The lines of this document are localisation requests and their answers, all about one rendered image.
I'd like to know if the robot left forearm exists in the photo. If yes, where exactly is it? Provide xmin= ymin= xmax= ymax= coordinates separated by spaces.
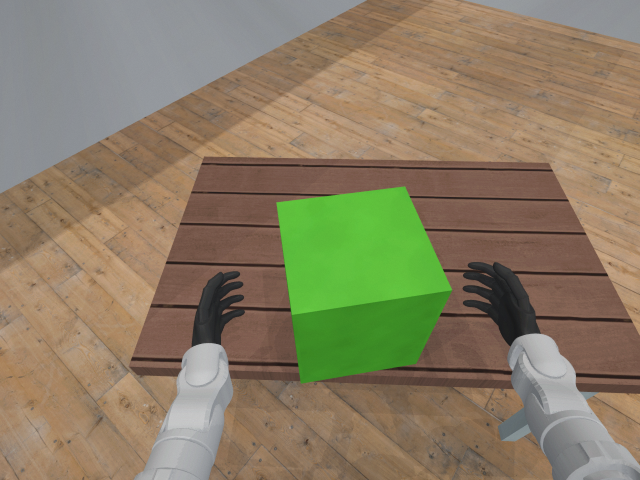
xmin=134 ymin=343 xmax=233 ymax=480

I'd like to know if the robot right hand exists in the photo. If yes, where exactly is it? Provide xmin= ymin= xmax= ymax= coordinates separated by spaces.
xmin=463 ymin=262 xmax=541 ymax=347

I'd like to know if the table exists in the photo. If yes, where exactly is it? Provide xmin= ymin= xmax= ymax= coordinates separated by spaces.
xmin=129 ymin=157 xmax=640 ymax=441

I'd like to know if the carton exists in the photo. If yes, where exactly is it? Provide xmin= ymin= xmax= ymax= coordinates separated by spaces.
xmin=276 ymin=187 xmax=452 ymax=384

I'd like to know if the robot left hand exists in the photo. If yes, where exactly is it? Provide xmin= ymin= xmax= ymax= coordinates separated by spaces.
xmin=191 ymin=271 xmax=245 ymax=348

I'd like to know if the robot right forearm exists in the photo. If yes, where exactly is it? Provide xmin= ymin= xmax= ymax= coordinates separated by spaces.
xmin=507 ymin=334 xmax=640 ymax=480

